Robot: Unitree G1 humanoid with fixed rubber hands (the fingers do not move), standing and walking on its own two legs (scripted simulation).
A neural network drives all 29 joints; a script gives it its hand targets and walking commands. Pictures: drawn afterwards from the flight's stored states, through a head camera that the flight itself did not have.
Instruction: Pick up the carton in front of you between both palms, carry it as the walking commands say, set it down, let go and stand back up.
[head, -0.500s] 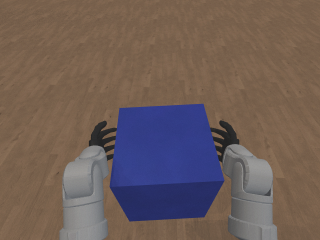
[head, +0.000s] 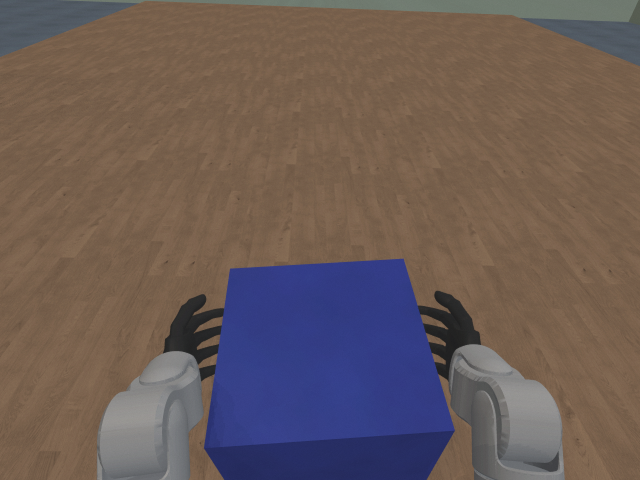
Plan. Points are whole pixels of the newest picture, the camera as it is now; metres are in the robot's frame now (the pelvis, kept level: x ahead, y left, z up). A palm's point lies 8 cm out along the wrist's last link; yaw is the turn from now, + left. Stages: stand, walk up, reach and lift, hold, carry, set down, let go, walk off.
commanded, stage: carry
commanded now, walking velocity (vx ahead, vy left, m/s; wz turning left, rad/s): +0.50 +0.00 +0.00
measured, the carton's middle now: (324, 390) +0.26 +0.00 +0.03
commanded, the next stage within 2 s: none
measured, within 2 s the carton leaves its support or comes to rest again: neither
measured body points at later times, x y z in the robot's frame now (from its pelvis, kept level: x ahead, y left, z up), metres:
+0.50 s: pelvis +0.32 -0.03 +0.00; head +0.29 -0.03 +0.45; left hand +0.57 +0.13 +0.11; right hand +0.58 -0.17 +0.10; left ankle +0.12 +0.09 -0.71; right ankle +0.46 -0.12 -0.72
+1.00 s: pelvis +0.61 -0.01 +0.01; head +0.59 +0.01 +0.46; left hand +0.87 +0.15 +0.11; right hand +0.87 -0.15 +0.11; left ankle +0.72 +0.08 -0.72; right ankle +0.46 -0.12 -0.70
